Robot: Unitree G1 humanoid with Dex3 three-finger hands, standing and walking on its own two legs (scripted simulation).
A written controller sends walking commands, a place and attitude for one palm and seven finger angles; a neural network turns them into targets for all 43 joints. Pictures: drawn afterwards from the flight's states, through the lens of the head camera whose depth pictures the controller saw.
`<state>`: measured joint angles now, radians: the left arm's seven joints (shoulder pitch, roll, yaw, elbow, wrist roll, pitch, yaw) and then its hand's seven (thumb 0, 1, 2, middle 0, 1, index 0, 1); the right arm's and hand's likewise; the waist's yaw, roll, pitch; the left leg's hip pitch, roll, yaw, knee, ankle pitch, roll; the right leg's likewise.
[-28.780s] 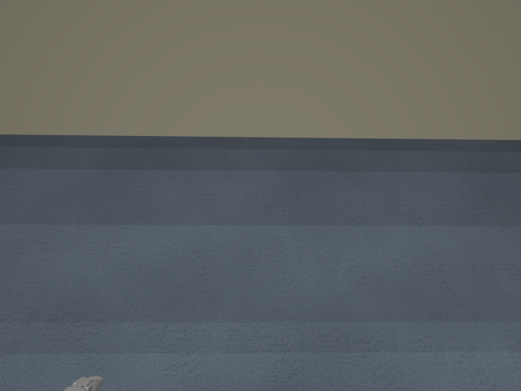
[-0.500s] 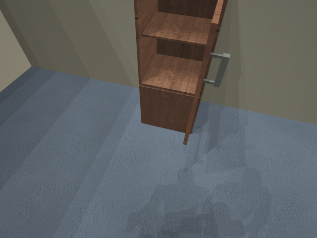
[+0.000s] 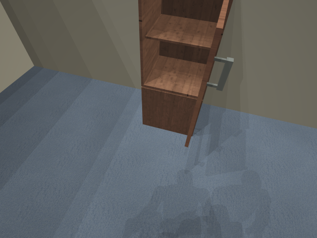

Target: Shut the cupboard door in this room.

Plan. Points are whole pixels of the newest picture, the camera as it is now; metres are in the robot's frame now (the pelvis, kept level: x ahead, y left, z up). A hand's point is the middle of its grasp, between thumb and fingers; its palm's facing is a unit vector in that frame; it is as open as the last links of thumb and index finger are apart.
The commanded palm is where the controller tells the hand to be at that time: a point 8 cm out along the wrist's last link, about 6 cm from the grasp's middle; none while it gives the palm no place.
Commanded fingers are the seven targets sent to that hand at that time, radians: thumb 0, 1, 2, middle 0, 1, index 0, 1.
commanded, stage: stand and wait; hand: left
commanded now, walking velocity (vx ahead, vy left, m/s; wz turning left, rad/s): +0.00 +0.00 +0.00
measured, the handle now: (218, 73) +0.62 -0.17 +0.08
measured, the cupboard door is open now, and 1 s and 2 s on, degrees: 88 88 88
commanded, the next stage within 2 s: turn or walk to find it in 0.14 s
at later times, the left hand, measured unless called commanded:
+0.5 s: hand out of the picture +0.05 +0.20 -0.18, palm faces -0.05 -0.97 -0.24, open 7.4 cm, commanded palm none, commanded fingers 0.00 0.90 0.90 -0.20 -0.30 -0.20 -0.30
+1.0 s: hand out of the picture +0.06 +0.24 -0.17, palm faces -0.03 -0.95 -0.30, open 7.4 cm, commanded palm none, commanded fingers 0.00 0.90 0.90 -0.20 -0.30 -0.20 -0.30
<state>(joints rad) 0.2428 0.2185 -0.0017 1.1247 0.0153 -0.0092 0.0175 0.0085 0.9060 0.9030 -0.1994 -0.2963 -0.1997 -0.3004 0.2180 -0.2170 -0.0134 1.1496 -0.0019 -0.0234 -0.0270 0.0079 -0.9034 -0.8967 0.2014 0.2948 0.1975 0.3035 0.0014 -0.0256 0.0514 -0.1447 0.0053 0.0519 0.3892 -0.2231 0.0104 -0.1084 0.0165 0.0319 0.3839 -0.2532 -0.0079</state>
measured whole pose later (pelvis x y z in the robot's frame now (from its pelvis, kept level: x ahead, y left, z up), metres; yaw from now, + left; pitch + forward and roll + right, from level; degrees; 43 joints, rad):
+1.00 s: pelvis +0.00 +0.00 +0.00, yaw +0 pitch -1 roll +0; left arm 0.15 0.32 0.01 1.09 0.01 0.00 0.01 0.01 0.91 0.90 -0.20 -0.30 -0.20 -0.30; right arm 0.16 -0.31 -0.02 1.13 -0.01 -0.01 -0.01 0.01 -0.90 -0.90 0.20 0.29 0.20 0.30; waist -0.02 -0.03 0.06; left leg -0.16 0.00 0.05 0.39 -0.22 0.02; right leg -0.12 0.01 0.03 0.39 -0.25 0.00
